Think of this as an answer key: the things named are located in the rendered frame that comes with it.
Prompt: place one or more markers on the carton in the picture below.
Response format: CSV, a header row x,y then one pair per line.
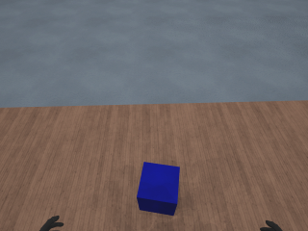
x,y
158,188

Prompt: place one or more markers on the robot left hand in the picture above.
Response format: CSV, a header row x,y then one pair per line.
x,y
51,223

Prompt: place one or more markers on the robot right hand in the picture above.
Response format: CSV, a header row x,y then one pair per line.
x,y
272,226

